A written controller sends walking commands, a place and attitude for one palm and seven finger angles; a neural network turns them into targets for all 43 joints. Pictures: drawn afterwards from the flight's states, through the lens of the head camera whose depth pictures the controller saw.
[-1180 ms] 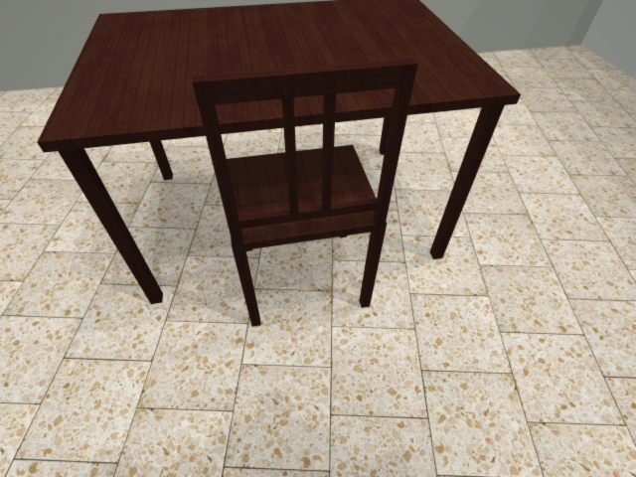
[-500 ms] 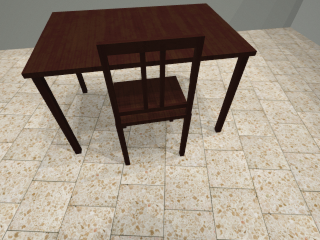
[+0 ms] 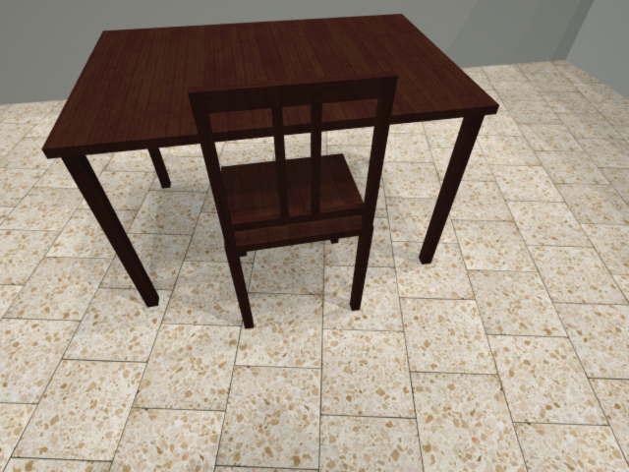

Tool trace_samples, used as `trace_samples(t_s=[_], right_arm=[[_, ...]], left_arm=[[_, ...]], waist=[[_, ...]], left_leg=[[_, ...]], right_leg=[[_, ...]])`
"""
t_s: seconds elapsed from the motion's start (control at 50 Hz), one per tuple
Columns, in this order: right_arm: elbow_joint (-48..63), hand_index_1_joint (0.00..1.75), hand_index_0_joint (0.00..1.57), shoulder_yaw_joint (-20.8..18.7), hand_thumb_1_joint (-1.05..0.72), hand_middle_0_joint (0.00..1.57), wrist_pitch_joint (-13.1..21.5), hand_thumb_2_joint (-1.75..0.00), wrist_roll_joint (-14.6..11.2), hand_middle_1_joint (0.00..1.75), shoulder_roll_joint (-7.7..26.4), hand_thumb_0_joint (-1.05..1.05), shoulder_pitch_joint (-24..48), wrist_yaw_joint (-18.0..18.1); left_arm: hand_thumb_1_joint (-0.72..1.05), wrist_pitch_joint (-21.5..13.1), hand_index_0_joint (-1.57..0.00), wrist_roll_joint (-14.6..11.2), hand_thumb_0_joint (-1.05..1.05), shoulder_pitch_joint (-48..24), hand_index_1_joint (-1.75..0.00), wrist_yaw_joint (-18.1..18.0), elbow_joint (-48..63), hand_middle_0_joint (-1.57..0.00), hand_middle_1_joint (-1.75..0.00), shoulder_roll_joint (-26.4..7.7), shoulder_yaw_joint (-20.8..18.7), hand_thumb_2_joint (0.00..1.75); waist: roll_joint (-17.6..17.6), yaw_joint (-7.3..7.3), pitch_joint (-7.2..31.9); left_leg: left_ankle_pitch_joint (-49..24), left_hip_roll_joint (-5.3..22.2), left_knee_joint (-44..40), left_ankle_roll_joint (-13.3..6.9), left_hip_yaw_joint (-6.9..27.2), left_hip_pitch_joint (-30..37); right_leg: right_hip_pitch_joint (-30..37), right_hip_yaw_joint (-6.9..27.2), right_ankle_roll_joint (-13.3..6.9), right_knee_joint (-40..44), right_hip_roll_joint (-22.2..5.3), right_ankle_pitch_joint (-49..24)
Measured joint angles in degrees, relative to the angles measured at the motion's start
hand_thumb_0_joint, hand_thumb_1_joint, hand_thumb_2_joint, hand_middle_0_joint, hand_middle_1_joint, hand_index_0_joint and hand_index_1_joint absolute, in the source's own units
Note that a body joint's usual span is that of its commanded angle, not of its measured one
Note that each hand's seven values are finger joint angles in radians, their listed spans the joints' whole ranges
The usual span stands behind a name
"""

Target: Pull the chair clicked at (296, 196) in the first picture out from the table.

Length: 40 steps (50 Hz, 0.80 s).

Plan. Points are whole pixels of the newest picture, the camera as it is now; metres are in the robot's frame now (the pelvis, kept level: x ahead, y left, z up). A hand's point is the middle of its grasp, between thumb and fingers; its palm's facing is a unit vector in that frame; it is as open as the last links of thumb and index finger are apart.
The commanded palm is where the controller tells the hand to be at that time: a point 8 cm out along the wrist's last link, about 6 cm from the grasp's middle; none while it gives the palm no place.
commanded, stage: look at it before walking up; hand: left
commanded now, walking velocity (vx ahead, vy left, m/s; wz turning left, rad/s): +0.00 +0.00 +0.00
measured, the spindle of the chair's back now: (281, 167) +0.79 +0.12 -0.08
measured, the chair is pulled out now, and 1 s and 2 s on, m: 0.00 0.00 0.00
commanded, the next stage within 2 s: walk to a spot facing it in 0.26 s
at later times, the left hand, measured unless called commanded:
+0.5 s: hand out of the picture +0.05 +0.22 -0.17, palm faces -0.02 -0.96 -0.29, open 7.4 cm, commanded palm none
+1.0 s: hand out of the picture +0.05 +0.16 -0.16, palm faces -0.19 -0.95 -0.26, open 7.4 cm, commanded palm none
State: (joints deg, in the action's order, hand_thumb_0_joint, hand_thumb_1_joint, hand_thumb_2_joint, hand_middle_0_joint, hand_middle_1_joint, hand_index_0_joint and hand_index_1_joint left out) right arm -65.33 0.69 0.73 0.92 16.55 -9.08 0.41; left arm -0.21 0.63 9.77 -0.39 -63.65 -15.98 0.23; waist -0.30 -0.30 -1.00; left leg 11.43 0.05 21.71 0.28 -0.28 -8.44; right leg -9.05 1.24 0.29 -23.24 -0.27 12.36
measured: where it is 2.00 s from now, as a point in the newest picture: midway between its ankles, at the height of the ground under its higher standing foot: outside the picture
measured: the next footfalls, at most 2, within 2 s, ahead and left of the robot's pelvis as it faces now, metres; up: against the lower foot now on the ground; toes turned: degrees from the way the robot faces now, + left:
left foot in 1.18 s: +0.05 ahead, +0.12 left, +0.00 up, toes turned -28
right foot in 1.50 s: -0.08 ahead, -0.14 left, +0.00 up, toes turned -41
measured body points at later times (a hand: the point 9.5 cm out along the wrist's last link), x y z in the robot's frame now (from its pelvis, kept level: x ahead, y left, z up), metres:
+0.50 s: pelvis +0.00 +0.00 +0.00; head +0.00 -0.01 +0.45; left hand +0.05 +0.27 -0.14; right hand +0.05 -0.27 -0.15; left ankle +0.01 +0.12 -0.74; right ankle +0.00 -0.12 -0.74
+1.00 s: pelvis -0.02 -0.02 +0.00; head +0.00 -0.06 +0.44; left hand +0.06 +0.21 -0.14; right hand +0.01 -0.29 -0.15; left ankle +0.00 +0.14 -0.68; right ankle +0.00 -0.11 -0.74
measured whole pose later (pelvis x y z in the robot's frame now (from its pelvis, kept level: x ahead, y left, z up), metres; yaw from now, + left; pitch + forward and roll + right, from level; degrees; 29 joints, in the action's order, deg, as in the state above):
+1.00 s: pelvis -0.02 -0.02 +0.00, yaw -17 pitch +0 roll +3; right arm -53.3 -3.2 -2.5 1.0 13.1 -7.1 1.3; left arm 2.1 1.0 17.6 -0.2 -54.1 -9.9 -3.4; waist -0.4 2.7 -3.3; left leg 22.9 0.7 53.7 2.7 0.7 -23.7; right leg -17.4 8.5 -3.7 -28.1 4.7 10.2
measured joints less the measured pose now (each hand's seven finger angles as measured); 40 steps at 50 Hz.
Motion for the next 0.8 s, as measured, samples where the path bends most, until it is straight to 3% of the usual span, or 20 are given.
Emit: trace_samples(t_s=[0.38, 0.48, 0.64, 0.72, 0.76, 0.8], right_arm=[[-0.21, 0.30, 0.20, -0.02, -0.90, 0.21, -0.03, -0.90, -0.06, 0.30, -0.05, 0.00, -0.26, 0.19], [0.63, 0.30, 0.20, -0.41, -0.90, 0.21, -0.23, -0.90, 0.06, 0.30, -0.49, 0.00, -0.04, 0.60], [5.92, 0.30, 0.20, -1.94, -0.90, 0.21, -1.43, -0.90, 0.19, 0.30, -3.21, 0.00, -0.94, 0.93], [7.67, 0.30, 0.20, -2.73, -0.90, 0.21, -1.95, -0.90, 0.37, 0.30, -3.69, 0.00, -1.28, 0.65], [8.32, 0.30, 0.20, -3.29, -0.90, 0.21, -2.63, -0.90, 0.27, 0.30, -3.26, 0.00, -1.29, 0.61], [8.61, 0.30, 0.20, -3.54, -0.90, 0.21, -3.52, -0.90, 0.15, 0.30, -3.08, 0.00, -1.07, 0.76]], left_arm=[[0.90, 0.01, -0.20, -0.01, 0.01, 0.72, -0.30, -0.05, -0.45, -0.20, -0.30, 0.09, -0.19, 0.90], [0.90, 0.68, -0.20, -0.08, 0.01, 1.34, -0.30, -0.23, 0.26, -0.20, -0.30, 0.41, -0.72, 0.90], [0.90, 3.14, -0.20, 0.19, 0.01, 3.82, -0.30, 0.50, 4.11, -0.20, -0.30, 1.96, -2.30, 0.90], [0.91, 3.31, -0.20, 0.33, 0.01, 5.22, -0.30, 0.98, 6.25, -0.20, -0.30, 3.03, -3.16, 0.90], [0.91, 2.75, -0.20, 0.72, 0.01, 5.78, -0.30, 0.93, 7.00, -0.20, -0.30, 4.11, -3.22, 0.90], [0.91, 2.16, -0.20, 0.58, 0.01, 6.22, -0.30, 0.36, 7.81, -0.20, -0.30, 5.05, -3.14, 0.90]], waist=[[-0.06, 0.10, -0.32], [-0.08, 0.76, -0.39], [0.90, 1.11, -1.60], [0.61, 2.14, -2.89], [-1.42, 1.72, -3.25], [-1.90, 1.71, -3.34]], left_leg=[[-0.07, 0.19, -0.45, 0.15, 0.07, 0.40], [0.68, 0.69, 0.83, 0.29, -1.21, -0.24], [4.55, 2.00, 7.64, 0.55, -5.91, -3.35], [7.42, 3.43, 12.50, 1.33, -9.00, -4.20], [11.49, 5.05, 18.75, 1.74, -7.98, -6.80], [15.63, 3.43, 29.17, 1.52, -3.96, -11.30]], right_leg=[[0.48, -0.07, -0.13, 0.63, 0.18, -0.18], [-0.83, 1.19, -0.21, -0.83, 0.71, 0.11], [-7.37, 5.49, -0.58, -10.89, 2.33, 3.59], [-9.67, 1.42, -0.76, -17.35, 1.11, 7.61], [-10.15, 0.45, -3.10, -18.15, 2.66, 7.86], [-10.22, 0.41, -4.03, -17.08, 3.16, 6.84]])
